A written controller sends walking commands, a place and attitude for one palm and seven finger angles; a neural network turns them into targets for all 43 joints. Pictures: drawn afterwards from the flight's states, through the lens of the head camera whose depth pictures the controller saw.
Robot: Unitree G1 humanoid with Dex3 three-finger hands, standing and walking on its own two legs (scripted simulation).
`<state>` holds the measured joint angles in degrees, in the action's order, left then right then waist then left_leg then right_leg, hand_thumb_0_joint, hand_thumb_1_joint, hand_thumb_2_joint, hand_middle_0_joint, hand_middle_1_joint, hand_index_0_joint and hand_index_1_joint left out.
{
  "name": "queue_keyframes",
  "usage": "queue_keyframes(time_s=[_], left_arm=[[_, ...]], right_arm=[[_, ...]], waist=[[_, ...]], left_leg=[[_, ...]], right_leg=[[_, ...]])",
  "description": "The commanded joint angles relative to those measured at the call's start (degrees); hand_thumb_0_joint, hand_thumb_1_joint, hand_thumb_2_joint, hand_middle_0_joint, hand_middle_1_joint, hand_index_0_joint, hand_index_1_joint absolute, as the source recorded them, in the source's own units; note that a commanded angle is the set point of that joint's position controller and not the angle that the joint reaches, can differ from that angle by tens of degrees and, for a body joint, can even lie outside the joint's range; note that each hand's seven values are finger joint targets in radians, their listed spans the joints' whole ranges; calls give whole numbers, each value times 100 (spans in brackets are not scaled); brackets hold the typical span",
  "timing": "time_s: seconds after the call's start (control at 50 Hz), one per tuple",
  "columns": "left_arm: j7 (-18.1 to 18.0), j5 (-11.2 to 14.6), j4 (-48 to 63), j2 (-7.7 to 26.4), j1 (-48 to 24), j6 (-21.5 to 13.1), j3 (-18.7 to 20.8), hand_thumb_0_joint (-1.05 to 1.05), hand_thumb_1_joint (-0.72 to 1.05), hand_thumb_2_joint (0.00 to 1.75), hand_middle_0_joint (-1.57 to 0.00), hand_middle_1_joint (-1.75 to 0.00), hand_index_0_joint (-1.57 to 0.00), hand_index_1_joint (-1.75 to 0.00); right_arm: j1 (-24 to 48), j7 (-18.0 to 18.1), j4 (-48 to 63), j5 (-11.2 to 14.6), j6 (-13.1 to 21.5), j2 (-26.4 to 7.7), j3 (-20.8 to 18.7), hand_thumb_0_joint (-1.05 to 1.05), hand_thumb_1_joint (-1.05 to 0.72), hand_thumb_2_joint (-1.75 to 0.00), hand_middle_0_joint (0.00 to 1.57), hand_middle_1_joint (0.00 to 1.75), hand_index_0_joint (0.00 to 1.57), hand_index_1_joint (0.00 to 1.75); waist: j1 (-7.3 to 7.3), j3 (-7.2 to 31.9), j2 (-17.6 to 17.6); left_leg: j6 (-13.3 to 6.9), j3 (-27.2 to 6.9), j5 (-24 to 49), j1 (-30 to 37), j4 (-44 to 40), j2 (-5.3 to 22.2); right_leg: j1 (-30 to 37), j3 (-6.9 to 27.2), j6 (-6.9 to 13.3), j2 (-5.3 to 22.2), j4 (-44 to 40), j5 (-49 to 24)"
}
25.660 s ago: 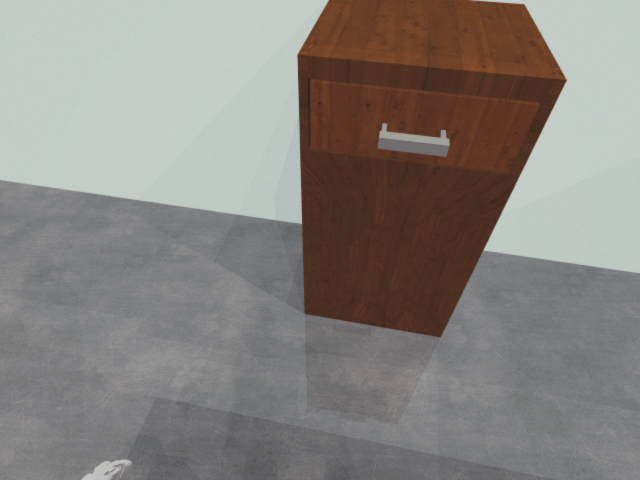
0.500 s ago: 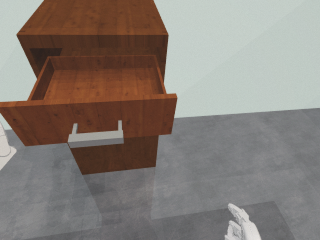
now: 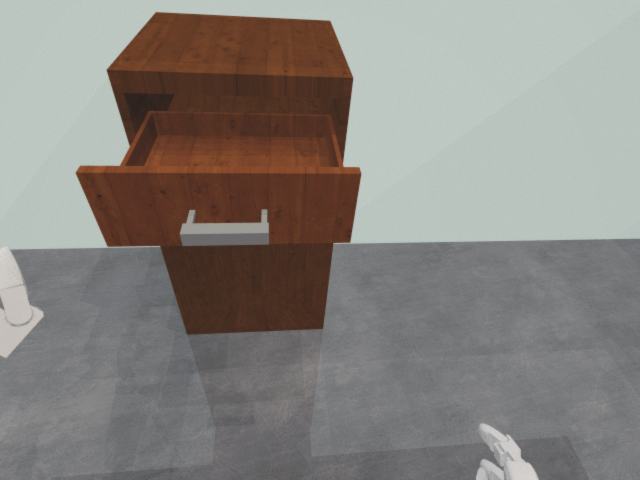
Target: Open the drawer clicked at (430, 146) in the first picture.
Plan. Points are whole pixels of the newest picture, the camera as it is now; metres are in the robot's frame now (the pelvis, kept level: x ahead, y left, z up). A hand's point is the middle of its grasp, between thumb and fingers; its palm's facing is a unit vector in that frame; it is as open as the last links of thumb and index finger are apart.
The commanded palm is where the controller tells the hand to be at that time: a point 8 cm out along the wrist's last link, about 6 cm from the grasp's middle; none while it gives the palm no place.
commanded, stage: stop stepping back and stand still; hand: left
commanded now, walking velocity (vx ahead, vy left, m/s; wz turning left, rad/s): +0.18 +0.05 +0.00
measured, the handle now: (227, 224) +0.50 +0.19 +0.04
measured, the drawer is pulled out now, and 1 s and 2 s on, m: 0.29 0.29 0.29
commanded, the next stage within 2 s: let the arm hang, fingers relaxed in 0.66 s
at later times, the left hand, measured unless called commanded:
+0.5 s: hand (31, 347) +0.15 +0.23 +0.22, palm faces +0.48 -0.76 -0.44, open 7.4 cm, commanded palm +0.09 +0.27 +0.23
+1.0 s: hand out of the picture +0.09 +0.17 -0.13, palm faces -0.08 -0.95 -0.30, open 7.4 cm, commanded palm none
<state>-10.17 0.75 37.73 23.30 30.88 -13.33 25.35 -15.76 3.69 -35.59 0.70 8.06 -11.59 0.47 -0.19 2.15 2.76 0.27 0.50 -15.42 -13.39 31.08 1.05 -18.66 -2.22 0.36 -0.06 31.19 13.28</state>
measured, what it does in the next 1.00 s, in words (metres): steps on the spot: right foot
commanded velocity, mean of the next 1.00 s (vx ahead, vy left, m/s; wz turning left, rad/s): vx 0.06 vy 0.01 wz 0.00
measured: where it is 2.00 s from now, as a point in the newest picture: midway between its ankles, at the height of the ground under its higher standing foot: outside the picture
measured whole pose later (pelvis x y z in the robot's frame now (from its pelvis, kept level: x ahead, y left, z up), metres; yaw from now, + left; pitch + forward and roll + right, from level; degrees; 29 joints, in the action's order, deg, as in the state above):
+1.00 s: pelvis -0.05 -0.02 -0.01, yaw +0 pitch -2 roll +1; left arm 0.6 -2.2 -34.4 14.4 14.5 3.6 -0.2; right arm -8.3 -0.2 -46.2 -0.9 0.2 -14.5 -0.2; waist -2.9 -1.8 -0.3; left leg -1.1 2.5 -18.7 -20.5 38.1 -1.2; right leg -18.6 1.6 0.3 0.8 40.2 18.7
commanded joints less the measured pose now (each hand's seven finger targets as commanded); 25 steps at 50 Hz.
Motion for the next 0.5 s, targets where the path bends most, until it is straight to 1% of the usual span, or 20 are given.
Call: queue_keyframes(time_s=[0.0, 0.04, 0.06, 0.08, 0.12, 0.16, 0.18, 0.2, 0.22, 0.24, 0.26, 0.28, 0.3, 0.32, 0.36, 0.4, 0.42, 0.44, 0.46, 0.48], left_arm=[[-103, -45, 655, 889, -947, -253, 445, 0, 90, 90, -20, -30, -20, -30], [-75, -28, 522, 923, -1061, -207, 392, 0, 90, 90, -20, -30, -20, -30], [-62, -27, 496, 976, -1151, -206, 394, 0, 90, 90, -20, -30, -20, -30], [-40, -23, 533, 972, -1236, -217, 388, 0, 90, 90, -20, -30, -20, -30], [-46, -6, 573, 1047, -1152, -229, 501, 0, 90, 90, -20, -30, -20, -30], [-32, 17, 727, 873, -749, -221, 381, 0, 90, 90, -20, -30, -20, -30], [-23, 41, 865, 879, -631, -238, 407, 0, 90, 90, -20, -30, -20, -30], [-28, 39, 1108, 840, -641, -279, 427, 0, 90, 90, -20, -30, -20, -30], [-80, -21, 1367, 1076, -760, -311, 653, 0, 90, 90, -20, -30, -20, -30], [-85, -77, 1510, 1246, -919, -336, 800, 0, 90, 90, -20, -30, -20, -30], [-63, -95, 1487, 1255, -804, -348, 845, 0, 90, 90, -20, -30, -20, -30], [-38, -64, 1411, 1078, -483, -322, 727, 0, 90, 90, -20, -30, -20, -30], [-20, -26, 1201, 920, -240, -273, 618, 0, 90, 90, -20, -30, -20, -30], [-18, 10, 1209, 830, -222, -266, 541, 0, 90, 90, -20, -30, -20, -30], [-70, 12, 951, 895, -284, -236, 533, 0, 90, 90, -20, -30, -20, -30], [-89, -5, 791, 928, -611, -194, 501, 0, 90, 90, -20, -30, -20, -30], [-82, -21, 816, 942, -723, -196, 482, 0, 90, 90, -20, -30, -20, -30], [-73, -13, 773, 990, -764, -231, 505, 0, 90, 90, -20, -30, -20, -30], [-54, 14, 708, 1119, -685, -229, 591, 0, 90, 90, -20, -30, -20, -30], [-49, 93, 862, 1293, -798, -226, 708, 0, 90, 90, -20, -30, -20, -30]], right_arm=[[846, 38, 768, -56, 286, -775, -304, 0, -90, -90, 20, 30, 20, 30], [803, 29, 714, -69, 184, -713, -295, 0, -90, -90, 20, 30, 20, 30], [770, -3, 652, -74, 125, -686, -303, 0, -90, -90, 20, 30, 20, 30], [779, -42, 619, -76, 75, -675, -330, 0, -90, -90, 20, 30, 20, 30], [770, -70, 622, -97, 25, -626, -285, 0, -90, -90, 20, 30, 20, 30], [704, -12, 756, -111, 13, -601, -201, 0, -90, -90, 20, 30, 20, 30], [711, 5, 810, -135, 28, -695, -198, 0, -90, -90, 20, 30, 20, 30], [758, -5, 888, -148, 48, -822, -238, 0, -90, -90, 20, 30, 20, 30], [814, -18, 1004, -113, 92, -767, -310, 0, -90, -90, 20, 30, 20, 30], [817, -30, 910, -137, 153, -585, -296, 0, -90, -90, 20, 30, 20, 30], [798, -65, 854, -144, 216, -585, -315, 0, -90, -90, 20, 30, 20, 30], [790, -111, 816, -83, 281, -634, -319, 0, -90, -90, 20, 30, 20, 30], [793, -134, 758, -36, 316, -678, -323, 0, -90, -90, 20, 30, 20, 30], [859, -118, 799, -18, 351, -696, -315, 0, -90, -90, 20, 30, 20, 30], [765, -72, 697, -63, 351, -673, -232, 0, -90, -90, 20, 30, 20, 30], [772, -24, 680, -92, 311, -738, -225, 0, -90, -90, 20, 30, 20, 30], [802, -10, 688, -94, 290, -775, -232, 0, -90, -90, 20, 30, 20, 30], [772, -16, 676, -90, 265, -747, -249, 0, -90, -90, 20, 30, 20, 30], [731, -40, 689, -76, 223, -690, -273, 0, -90, -90, 20, 30, 20, 30], [784, -56, 671, -70, 196, -663, -264, 0, -90, -90, 20, 30, 20, 30]], waist=[[-117, -581, -441], [-142, -611, 355], [-149, -399, 746], [-151, -192, 845], [-187, 41, 534], [-202, -39, -11], [-200, -181, -500], [-171, -273, -1420], [-126, -56, -1791], [-174, -41, -1708], [-168, -179, -1373], [-95, -225, -1104], [-44, -270, -1019], [-21, -261, -1302], [-85, -391, -1486], [-71, -322, -1236], [-100, -311, -1131], [-112, -216, -540], [-126, -146, 399], [-97, -103, 935]], left_leg=[[-354, -258, -2266, -1411, -619, 279], [-226, 170, -1610, -933, 728, -80], [-184, 289, -1244, -796, 1473, -167], [-179, 297, -1053, -712, 1826, -153], [-229, 185, -979, -284, 1036, 17], [-304, 193, -1262, 313, -275, -14], [-457, -432, -1987, 49, -1034, 313], [-731, -1573, -2985, -374, -1847, 1091], [-1060, -2313, -3255, -817, -2268, 1861], [-1196, -2288, -2994, -1026, -2343, 1868], [-1221, -2045, -2352, -787, -2148, 1796], [-1147, -1635, -1695, -612, -1898, 1697], [-978, -1179, -1496, -639, -1879, 1537], [-876, -879, -1620, -758, -1929, 1393], [-802, -885, -1654, -1105, -1935, 1364], [-622, -642, -1840, -1365, -1609, 1222], [-498, -397, -1726, -1380, -1260, 982], [-374, -175, -1376, -1377, -525, 720], [-208, 121, -973, -1503, 650, 322], [-92, 254, -664, -1613, 1553, 85]], right_leg=[[164, 1067, 167, 341, -1150, 2168], [-630, 2035, 500, 971, -1987, 3094], [-617, 2391, 666, 1370, -2245, 3160], [-500, 2440, 763, 1576, -2286, 2982], [-510, 1995, 755, 1529, -1985, 2687], [-948, 1193, 464, 957, -1516, 2834], [-947, 881, 297, 500, -817, 2683], [-843, 300, 62, -128, 558, 1935], [-557, -188, -95, -299, 2206, 1300], [-741, 110, -97, -177, 3134, 1310], [-1125, 269, -89, -39, 3319, 1181], [-1189, 269, -86, 95, 2955, 1113], [-988, 94, -93, 160, 2523, 979], [-696, -87, -109, 131, 2178, 965], [-47, -278, -84, 78, 1214, 1223], [829, -545, -65, -51, 152, 1127], [1043, -474, -13, -28, -374, 892], [1124, 67, 151, 276, -939, 872], [949, 1468, 551, 1074, -1545, 1051], [868, 2267, 854, 1795, -1904, 429]])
